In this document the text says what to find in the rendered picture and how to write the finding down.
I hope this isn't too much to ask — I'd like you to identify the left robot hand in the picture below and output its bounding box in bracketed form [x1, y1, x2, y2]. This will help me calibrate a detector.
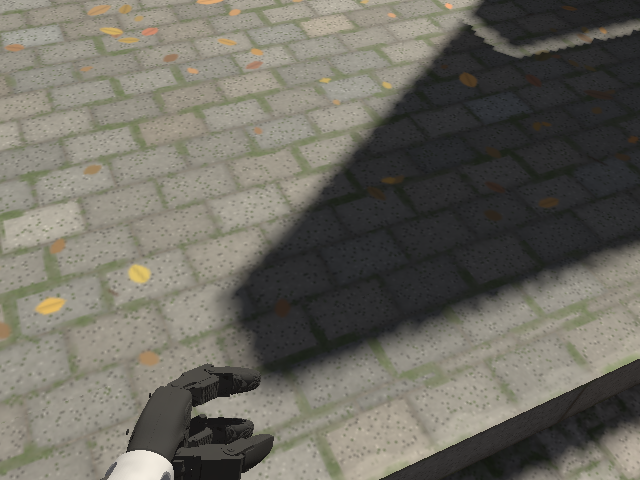
[126, 363, 274, 480]

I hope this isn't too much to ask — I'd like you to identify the robot left forearm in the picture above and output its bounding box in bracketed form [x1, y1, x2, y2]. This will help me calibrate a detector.
[100, 450, 174, 480]

